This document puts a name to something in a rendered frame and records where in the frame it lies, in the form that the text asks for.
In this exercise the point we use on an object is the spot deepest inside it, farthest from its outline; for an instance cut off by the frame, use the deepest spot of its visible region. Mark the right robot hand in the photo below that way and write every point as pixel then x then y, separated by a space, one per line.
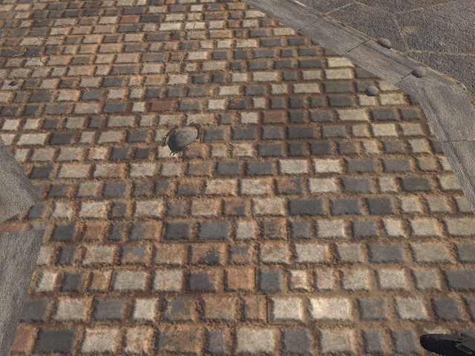
pixel 449 344

